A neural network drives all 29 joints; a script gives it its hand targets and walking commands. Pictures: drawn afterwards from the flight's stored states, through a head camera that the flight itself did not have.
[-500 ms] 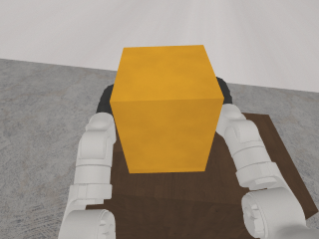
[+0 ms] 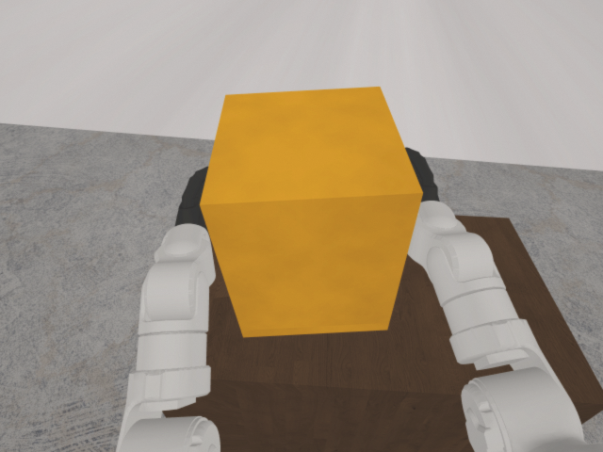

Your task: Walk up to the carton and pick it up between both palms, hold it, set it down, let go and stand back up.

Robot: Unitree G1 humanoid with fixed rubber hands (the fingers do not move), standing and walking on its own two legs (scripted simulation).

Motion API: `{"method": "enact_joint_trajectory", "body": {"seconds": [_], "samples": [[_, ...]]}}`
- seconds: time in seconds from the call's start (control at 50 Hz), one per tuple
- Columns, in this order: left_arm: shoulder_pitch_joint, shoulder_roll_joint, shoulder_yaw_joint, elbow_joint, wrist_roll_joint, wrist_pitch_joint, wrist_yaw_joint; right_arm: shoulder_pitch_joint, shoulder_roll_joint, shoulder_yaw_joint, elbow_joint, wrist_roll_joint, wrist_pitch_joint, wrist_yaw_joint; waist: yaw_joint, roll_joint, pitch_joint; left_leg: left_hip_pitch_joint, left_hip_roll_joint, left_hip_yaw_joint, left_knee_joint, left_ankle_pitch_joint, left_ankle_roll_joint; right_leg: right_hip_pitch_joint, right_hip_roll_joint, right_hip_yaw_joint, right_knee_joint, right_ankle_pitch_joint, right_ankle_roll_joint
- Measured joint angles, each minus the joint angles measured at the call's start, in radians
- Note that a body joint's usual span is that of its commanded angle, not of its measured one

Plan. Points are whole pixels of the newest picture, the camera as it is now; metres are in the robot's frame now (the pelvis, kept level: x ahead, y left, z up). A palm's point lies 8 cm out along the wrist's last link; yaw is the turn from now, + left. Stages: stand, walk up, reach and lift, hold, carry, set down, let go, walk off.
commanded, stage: hold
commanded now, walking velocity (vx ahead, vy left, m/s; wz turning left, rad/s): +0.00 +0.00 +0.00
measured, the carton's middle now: (309, 216) +0.37 +0.00 +0.15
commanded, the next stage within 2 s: none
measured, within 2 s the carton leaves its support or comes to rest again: neither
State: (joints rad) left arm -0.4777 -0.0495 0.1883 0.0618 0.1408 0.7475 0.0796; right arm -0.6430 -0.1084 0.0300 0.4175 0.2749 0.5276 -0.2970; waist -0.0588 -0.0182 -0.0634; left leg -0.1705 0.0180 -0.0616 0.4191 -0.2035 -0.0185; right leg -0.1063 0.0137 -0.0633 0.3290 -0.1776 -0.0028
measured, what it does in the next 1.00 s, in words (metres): stands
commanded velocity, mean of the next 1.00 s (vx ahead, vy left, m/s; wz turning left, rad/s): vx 0.00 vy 0.00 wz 0.00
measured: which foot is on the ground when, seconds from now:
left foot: down 0.00-1.00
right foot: down 0.00-1.00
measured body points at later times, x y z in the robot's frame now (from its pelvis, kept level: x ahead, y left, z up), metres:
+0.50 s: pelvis -0.01 +0.00 +0.00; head -0.05 +0.02 +0.45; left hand +0.36 +0.14 +0.16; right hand +0.37 -0.15 +0.17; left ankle +0.02 +0.13 -0.75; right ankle +0.00 -0.11 -0.75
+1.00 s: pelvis -0.01 +0.00 +0.00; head -0.05 +0.02 +0.45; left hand +0.36 +0.14 +0.16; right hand +0.37 -0.15 +0.17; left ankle +0.02 +0.13 -0.75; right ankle +0.00 -0.11 -0.75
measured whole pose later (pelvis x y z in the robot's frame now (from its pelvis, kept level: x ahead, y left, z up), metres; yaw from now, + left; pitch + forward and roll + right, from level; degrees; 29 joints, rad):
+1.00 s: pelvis -0.01 +0.00 +0.00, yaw +0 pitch -3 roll -1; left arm -0.52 -0.04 0.20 0.11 0.15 0.73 0.07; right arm -0.67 -0.09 0.01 0.47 0.25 0.50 -0.29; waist -0.06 -0.03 -0.05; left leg -0.19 0.02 -0.07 0.42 -0.19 -0.02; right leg -0.13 0.02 -0.07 0.34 -0.17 -0.01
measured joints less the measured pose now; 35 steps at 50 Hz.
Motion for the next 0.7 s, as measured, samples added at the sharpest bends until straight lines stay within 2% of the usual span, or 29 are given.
{"method": "enact_joint_trajectory", "body": {"seconds": [0.28,0.7], "samples": [[0.008,-0.006,-0.001,-0.035,0.015,0.016,-0.009,0.023,0.009,-0.007,-0.032,-0.005,-0.002,0.001,-0.005,-0.01,0.022,0.002,0.002,0.003,0.003,0.003,-0.001,0.001,0.002,0.004,0.002,0.005,-0.001],[-0.056,0.01,0.012,0.063,0.015,-0.017,-0.01,-0.035,0.016,-0.035,0.059,-0.035,-0.03,0.019,0.006,-0.014,0.012,-0.025,0.005,-0.001,-0.004,0.024,-0.006,-0.032,0.005,0.0,0.012,0.017,-0.009]]}}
